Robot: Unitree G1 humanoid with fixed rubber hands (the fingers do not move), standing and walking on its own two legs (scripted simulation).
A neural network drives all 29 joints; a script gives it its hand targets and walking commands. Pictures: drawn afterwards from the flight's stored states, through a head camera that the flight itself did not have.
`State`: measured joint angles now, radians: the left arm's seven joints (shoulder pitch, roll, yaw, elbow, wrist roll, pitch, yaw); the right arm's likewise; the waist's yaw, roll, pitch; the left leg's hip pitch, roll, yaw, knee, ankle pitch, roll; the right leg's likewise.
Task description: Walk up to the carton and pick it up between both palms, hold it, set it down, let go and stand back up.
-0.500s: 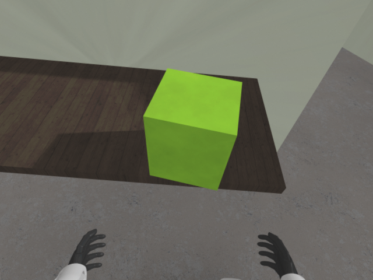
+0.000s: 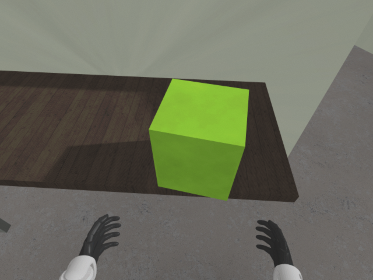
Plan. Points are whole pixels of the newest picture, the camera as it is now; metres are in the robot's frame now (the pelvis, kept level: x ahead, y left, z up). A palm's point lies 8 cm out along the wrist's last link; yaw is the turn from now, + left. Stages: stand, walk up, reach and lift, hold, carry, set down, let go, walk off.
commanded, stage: reach and lift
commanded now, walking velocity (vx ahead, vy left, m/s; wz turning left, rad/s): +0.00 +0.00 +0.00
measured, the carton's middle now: (200, 141) +0.46 -0.01 -0.01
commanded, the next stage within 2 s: none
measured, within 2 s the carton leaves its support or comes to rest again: neither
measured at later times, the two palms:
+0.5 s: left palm (89, 230) +0.22 +0.24 -0.04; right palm (270, 240) +0.21 -0.16 -0.05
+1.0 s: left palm (97, 191) +0.30 +0.23 +0.00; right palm (275, 203) +0.28 -0.18 -0.01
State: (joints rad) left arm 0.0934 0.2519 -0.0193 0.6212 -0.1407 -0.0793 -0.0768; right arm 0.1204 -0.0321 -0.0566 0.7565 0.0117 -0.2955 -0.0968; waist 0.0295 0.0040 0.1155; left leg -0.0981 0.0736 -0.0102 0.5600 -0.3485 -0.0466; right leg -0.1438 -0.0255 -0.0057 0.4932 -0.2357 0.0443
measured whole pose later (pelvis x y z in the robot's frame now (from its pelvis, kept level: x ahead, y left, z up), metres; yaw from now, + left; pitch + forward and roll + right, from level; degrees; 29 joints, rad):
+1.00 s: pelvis +0.00 +0.03 +0.00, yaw +1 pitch -1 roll -3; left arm -0.24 0.31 -0.13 0.74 -0.31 -0.24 -0.05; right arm -0.20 -0.12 -0.03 0.77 0.20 -0.32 -0.15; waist -0.03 0.03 0.05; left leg -0.25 0.04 -0.03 0.64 -0.37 -0.01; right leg -0.25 -0.03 0.03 0.49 -0.22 0.08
